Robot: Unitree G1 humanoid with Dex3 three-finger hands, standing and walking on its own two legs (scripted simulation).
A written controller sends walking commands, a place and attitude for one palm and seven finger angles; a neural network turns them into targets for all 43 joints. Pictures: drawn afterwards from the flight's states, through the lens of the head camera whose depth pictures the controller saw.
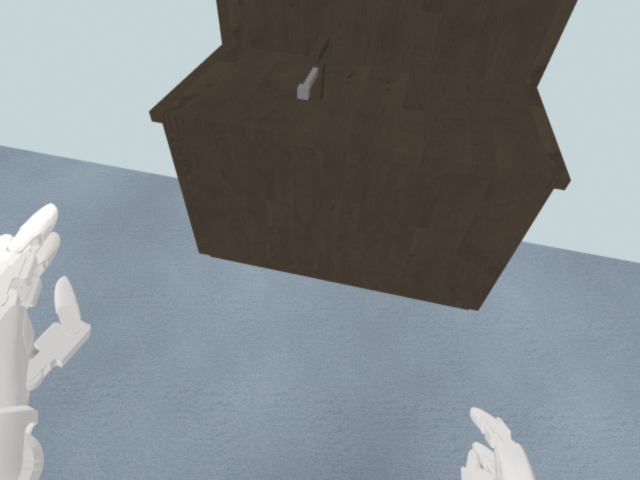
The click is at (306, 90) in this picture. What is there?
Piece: tap's lever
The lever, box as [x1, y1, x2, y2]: [297, 84, 310, 99]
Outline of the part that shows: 299,84 297,87 297,98 307,99 309,96 310,85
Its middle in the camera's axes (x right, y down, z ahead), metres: -0.04 -0.37 +0.97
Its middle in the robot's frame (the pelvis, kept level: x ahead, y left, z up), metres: +0.97 +0.10 +0.02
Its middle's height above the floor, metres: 0.79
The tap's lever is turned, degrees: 0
